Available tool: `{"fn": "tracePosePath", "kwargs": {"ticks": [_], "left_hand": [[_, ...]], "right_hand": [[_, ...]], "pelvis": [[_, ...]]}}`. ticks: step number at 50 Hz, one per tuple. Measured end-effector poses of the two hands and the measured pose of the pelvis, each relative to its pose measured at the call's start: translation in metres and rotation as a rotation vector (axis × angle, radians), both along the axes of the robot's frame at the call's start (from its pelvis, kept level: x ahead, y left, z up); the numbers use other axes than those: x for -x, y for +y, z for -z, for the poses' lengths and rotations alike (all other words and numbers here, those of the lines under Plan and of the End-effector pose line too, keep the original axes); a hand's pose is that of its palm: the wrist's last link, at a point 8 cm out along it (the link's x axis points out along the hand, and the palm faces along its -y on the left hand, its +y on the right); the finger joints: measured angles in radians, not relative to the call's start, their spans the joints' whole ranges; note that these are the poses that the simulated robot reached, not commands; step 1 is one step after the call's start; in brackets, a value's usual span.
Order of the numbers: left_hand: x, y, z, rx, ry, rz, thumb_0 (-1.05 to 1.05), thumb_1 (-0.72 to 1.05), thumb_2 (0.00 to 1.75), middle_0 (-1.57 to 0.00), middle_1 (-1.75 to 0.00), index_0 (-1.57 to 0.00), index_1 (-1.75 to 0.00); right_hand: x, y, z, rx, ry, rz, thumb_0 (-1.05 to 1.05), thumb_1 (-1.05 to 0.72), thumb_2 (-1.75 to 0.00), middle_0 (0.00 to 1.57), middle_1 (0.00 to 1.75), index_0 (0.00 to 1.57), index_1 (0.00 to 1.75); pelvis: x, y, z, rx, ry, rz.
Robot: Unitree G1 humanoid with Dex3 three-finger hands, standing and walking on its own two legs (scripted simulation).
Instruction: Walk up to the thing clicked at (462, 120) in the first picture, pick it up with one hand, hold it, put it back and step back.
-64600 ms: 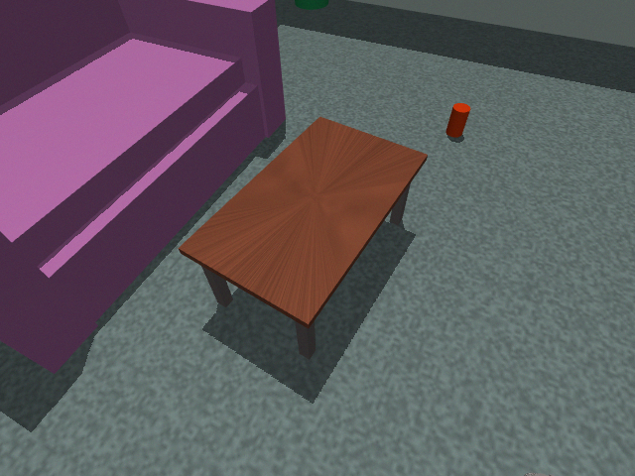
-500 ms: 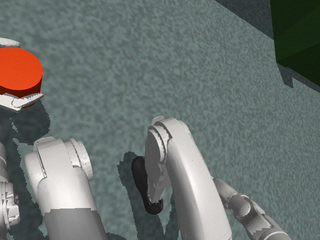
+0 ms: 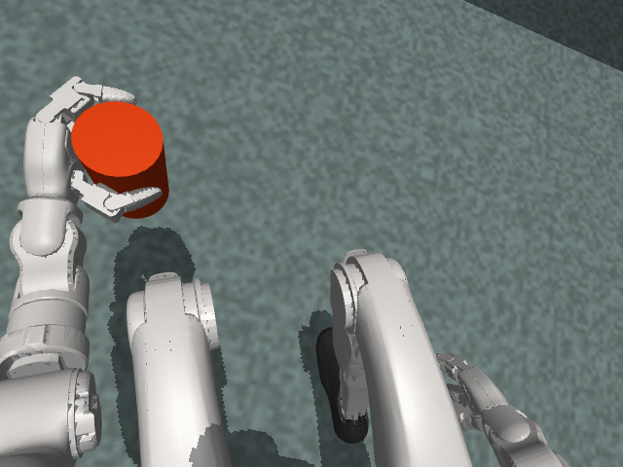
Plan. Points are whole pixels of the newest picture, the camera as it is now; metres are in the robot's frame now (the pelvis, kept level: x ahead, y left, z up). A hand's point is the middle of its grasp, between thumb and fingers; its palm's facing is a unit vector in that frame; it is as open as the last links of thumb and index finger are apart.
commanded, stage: settle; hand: left
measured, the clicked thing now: (129, 167) +0.46 +0.21 -0.08
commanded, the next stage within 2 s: lift in 0.58 s
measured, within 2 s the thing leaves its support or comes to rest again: neither
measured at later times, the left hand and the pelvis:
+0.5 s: hand (113, 130) +0.46 +0.20 +0.00, palm faces +0.04 -1.00 -0.03, open 11.7 cm; pelvis +0.01 -0.01 +0.03, yaw +3 degrees
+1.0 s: hand (92, 127) +0.45 +0.21 +0.04, palm faces +0.01 -1.00 -0.04, open 11.6 cm; pelvis +0.01 -0.01 +0.05, yaw +5 degrees
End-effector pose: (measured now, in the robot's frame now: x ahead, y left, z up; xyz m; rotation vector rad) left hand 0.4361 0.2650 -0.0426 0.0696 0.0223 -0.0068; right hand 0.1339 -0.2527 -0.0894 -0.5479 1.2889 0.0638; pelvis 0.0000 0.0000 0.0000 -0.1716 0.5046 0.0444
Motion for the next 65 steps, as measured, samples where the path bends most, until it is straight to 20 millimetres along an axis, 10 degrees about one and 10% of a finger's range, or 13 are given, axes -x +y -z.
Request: {"fn": "tracePosePath", "kwargs": {"ticks": [46,65], "left_hand": [[0.005,-0.001,-0.068,0.027,0.023,-0.027,-0.01,-0.61,1.09,-0.64,-0.98,-0.64,-0.98],[0.036,0.002,-0.154,0.039,0.023,-0.013,-0.01,-0.59,1.07,-0.64,-0.97,-0.64,-0.97]], "right_hand": [[-0.003,-0.011,-0.022,-0.049,-0.069,0.103,0.00,-0.92,-0.91,0.20,0.30,0.20,0.30],[-0.036,0.000,-0.083,-0.097,-0.194,0.133,0.00,-0.92,-0.90,0.20,0.30,0.20,0.30]], "pelvis": [[-0.004,-0.011,-0.041,-0.076,0.059,-0.026],[-0.009,-0.010,-0.105,-0.089,0.069,-0.040]]}}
